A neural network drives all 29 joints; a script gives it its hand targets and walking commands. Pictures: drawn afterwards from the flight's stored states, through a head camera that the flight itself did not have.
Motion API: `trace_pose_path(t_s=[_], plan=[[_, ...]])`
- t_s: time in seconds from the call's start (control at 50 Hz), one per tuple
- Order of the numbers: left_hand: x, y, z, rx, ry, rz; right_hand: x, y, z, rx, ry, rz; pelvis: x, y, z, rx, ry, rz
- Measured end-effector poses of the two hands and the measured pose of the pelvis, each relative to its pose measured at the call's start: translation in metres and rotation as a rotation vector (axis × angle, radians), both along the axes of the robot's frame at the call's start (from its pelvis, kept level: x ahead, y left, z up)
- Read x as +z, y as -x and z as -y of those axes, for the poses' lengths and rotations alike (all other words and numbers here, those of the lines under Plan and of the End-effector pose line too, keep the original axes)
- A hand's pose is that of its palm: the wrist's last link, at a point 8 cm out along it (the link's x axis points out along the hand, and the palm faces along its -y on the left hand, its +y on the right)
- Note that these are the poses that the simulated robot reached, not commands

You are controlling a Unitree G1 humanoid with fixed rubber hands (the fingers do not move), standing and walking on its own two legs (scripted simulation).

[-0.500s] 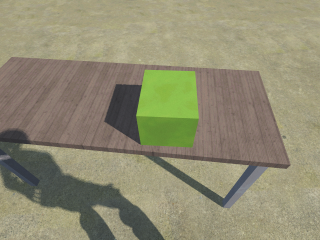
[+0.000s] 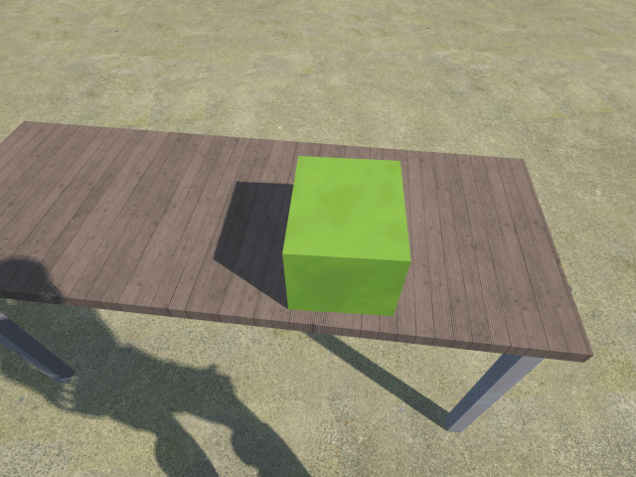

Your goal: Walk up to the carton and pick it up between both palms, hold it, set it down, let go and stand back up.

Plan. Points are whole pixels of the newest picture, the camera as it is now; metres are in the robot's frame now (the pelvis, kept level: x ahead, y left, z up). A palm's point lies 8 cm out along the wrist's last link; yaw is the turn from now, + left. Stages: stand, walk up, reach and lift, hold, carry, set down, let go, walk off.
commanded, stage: walk up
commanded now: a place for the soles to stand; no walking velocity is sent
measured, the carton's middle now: (344, 234) +0.51 -0.04 -0.05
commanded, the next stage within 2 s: none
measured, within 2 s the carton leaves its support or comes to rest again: neither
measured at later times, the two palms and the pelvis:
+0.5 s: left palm out of the picture +0.04 +0.25 -0.13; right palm out of the picture +0.04 -0.25 -0.13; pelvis +0.00 +0.00 +0.00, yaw +1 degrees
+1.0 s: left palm out of the picture +0.10 +0.20 -0.13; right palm out of the picture +0.02 -0.28 -0.15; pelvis +0.03 -0.03 -0.01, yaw +2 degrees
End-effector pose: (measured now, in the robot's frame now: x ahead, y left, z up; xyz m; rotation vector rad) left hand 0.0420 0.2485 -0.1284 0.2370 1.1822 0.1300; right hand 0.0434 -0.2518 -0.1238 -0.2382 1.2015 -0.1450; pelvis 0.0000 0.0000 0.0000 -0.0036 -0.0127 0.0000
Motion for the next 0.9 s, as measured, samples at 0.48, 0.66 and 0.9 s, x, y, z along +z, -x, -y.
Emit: trace_pose_path(t_s=[0.48,0.66,0.9], plan=[[0.000,0.004,-0.001,0.011,-0.011,-0.025,-0.005,0.005,0.002,0.022,0.006,-0.050,0.000,0.000,-0.002,0.020,0.008,0.010],[-0.013,0.037,-0.015,0.048,-0.008,-0.134,-0.003,0.000,-0.004,0.021,0.012,-0.001,-0.005,-0.007,-0.006,0.016,-0.001,0.018],[0.002,-0.052,0.024,-0.027,-0.013,0.030,-0.012,0.048,0.020,-0.055,-0.006,-0.191,-0.003,-0.024,0.021,0.028,-0.020,0.043]])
